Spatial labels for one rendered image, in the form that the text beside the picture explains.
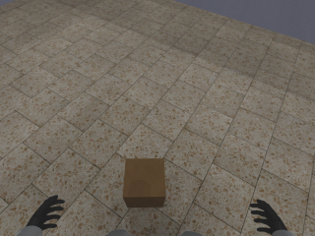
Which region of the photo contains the carton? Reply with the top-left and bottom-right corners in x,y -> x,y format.
122,158 -> 166,207

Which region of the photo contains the robot left forearm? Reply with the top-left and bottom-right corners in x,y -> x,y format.
15,225 -> 42,236

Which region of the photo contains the robot right hand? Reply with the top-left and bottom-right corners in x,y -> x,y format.
250,199 -> 287,235

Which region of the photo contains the robot left hand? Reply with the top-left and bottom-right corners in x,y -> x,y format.
26,195 -> 65,231

